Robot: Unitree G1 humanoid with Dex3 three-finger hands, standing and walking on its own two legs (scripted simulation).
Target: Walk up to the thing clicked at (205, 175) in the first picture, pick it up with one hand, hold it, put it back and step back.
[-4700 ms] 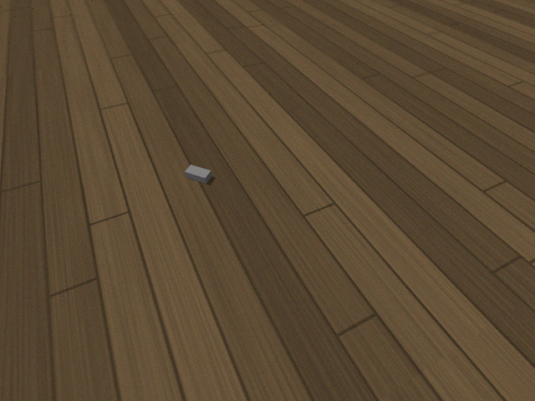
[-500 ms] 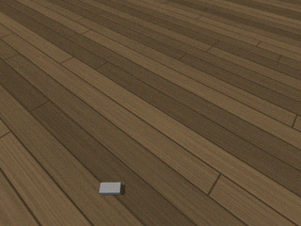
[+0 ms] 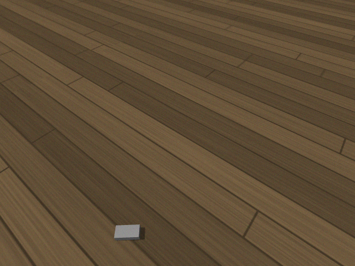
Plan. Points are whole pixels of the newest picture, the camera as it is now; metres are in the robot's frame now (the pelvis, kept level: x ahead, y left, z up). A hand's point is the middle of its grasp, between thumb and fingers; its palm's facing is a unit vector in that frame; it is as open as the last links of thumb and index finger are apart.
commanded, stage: walk up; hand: left
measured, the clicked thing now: (127, 232) +0.45 +0.28 -0.76
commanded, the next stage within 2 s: stand in 0.70 s
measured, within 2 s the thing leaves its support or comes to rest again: neither
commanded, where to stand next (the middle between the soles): +0.03 -0.02 m, yaw +1 degrees
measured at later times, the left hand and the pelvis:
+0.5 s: hand out of the picture +0.09 +0.26 -0.15, palm faces +0.00 -0.95 -0.32, open 7.4 cm; pelvis +0.01 +0.01 +0.00, yaw +0 degrees
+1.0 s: hand out of the picture +0.08 +0.26 -0.15, palm faces -0.01 -0.94 -0.34, open 7.4 cm; pelvis +0.00 +0.01 +0.00, yaw +0 degrees
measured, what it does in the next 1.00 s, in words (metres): stands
